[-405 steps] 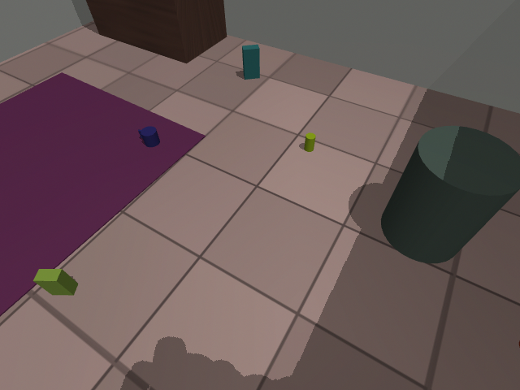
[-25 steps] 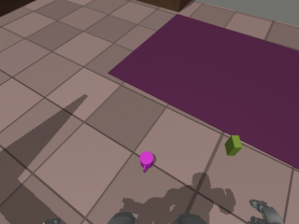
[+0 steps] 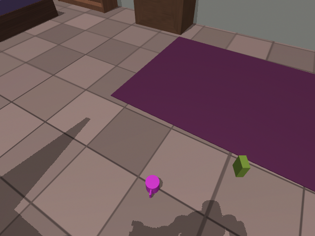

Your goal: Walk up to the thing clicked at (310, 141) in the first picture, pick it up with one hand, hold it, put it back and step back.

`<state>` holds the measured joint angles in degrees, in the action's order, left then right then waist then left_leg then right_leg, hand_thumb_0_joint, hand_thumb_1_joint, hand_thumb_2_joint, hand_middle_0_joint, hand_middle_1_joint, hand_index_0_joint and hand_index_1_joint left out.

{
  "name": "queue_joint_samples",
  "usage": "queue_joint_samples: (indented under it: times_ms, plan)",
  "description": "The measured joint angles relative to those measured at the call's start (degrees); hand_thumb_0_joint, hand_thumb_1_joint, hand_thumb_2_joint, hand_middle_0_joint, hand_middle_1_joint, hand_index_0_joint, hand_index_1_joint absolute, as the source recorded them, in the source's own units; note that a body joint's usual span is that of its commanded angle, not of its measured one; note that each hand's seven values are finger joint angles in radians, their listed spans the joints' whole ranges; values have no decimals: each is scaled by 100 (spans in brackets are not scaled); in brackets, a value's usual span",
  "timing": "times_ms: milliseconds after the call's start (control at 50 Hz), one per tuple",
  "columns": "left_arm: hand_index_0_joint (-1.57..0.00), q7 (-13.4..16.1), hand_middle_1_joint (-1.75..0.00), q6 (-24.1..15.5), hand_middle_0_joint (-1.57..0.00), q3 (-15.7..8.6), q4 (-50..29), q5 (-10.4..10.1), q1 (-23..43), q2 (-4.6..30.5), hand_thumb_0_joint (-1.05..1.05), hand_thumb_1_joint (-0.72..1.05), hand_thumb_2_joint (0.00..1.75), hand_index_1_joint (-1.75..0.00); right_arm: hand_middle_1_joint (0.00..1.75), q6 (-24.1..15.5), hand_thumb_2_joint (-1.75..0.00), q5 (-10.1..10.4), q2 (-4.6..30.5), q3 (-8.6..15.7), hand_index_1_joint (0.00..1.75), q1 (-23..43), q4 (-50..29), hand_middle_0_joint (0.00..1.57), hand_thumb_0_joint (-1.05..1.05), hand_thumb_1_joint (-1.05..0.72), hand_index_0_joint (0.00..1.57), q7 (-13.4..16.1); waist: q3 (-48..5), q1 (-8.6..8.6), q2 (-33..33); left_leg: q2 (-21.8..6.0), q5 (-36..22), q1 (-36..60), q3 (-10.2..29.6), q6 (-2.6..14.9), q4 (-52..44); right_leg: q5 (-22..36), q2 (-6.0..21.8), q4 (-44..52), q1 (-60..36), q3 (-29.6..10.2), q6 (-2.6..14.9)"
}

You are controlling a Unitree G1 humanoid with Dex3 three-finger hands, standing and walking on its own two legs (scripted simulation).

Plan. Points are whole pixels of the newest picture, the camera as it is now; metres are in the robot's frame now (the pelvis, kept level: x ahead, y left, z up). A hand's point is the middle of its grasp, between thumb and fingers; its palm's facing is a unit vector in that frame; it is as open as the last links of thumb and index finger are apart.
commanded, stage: stand
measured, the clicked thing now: out of the picture -0.49 -1.40 -0.73
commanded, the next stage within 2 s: walk up in 0.74 s
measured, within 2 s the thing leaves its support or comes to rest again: neither
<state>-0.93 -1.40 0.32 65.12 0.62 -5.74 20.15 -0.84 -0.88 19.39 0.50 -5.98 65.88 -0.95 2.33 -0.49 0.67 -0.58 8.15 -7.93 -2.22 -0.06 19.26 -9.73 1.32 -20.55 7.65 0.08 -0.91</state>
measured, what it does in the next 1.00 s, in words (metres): shifts its weight, turning right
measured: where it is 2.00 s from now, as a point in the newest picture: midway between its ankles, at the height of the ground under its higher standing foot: outside the picture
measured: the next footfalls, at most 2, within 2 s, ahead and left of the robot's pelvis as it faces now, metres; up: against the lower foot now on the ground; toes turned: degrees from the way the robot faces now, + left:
right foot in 1.42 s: -0.06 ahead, -0.06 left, +0.00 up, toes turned -46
left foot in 1.74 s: +0.19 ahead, +0.04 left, +0.00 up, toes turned -61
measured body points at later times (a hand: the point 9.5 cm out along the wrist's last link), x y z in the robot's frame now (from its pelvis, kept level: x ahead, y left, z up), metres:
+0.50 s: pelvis +0.01 +0.00 +0.00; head +0.01 +0.00 +0.45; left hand +0.08 +0.30 -0.13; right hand +0.08 -0.31 -0.13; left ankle +0.03 +0.12 -0.75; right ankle +0.02 -0.13 -0.75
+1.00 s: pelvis -0.01 +0.05 -0.02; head +0.06 +0.04 +0.43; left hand +0.14 +0.34 -0.14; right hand +0.07 -0.31 -0.11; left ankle +0.03 +0.16 -0.75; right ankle +0.02 -0.13 -0.75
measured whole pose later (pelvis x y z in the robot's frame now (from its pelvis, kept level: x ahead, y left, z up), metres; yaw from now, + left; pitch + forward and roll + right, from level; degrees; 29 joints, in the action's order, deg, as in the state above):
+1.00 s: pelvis -0.01 +0.05 -0.02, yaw -18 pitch +0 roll -1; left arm 0.0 2.7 -3.7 48.9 2.8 -13.2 21.9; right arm 2.4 -1.0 23.1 5.9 0.7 48.9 -2.1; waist 8.4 1.7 0.2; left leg 1.9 18.9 -16.1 5.7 -0.4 33.1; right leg -7.9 -4.9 -27.0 19.5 -17.0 -4.0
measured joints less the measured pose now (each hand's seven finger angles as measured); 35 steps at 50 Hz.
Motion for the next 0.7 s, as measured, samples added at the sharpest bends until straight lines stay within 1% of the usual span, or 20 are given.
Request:
queue_joint_samples:
  times_ms: [320, 700]
  plan:
    - [-20, 37, -30, 15, -21, -4, 62, 7, -153, 34, 1, 91, 89, -30, 30, 19, -90, -5, 49, 11, 30, -42, 71, 21, 1, -91, 20, 22, -9, -1, -22, -36, -19, 43, 25, -30, -111, 42, -39, 164, -73, 26, 26]
    - [-20, 47, -30, 23, -21, 4, 1, 5, -98, 12, 1, 91, 89, -30, 30, 24, -90, 6, 39, -39, 30, 62, 28, 21, 0, -91, 20, 36, -10, 9, -47, -52, 25, 83, 60, -56, -141, -8, -55, 205, -129, 61, 47]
